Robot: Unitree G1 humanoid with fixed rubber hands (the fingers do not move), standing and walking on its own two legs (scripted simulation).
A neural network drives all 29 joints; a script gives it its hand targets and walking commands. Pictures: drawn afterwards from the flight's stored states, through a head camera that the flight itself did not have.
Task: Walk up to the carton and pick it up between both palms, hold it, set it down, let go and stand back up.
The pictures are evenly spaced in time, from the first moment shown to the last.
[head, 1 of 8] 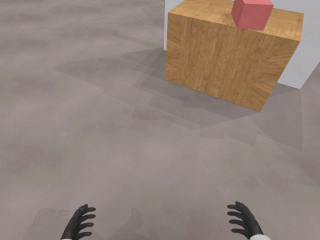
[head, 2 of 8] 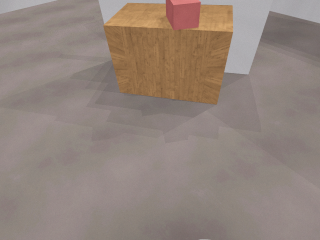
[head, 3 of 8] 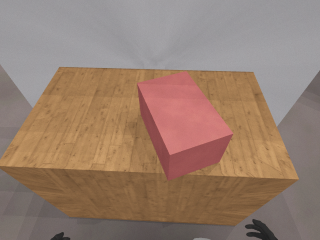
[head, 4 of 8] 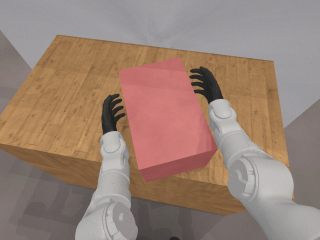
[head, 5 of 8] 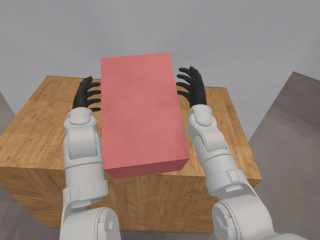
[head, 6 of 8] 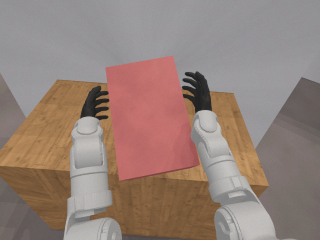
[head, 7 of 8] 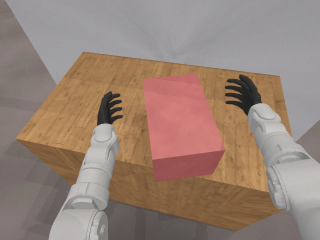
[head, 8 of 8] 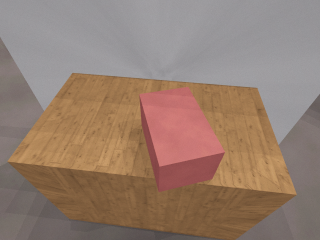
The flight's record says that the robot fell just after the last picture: no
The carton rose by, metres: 0.15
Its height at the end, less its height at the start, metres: +0.00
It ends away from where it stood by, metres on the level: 0.03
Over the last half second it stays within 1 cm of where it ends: yes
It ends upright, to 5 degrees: yes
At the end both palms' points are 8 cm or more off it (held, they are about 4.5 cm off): yes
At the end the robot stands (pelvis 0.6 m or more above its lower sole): yes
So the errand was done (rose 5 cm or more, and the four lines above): yes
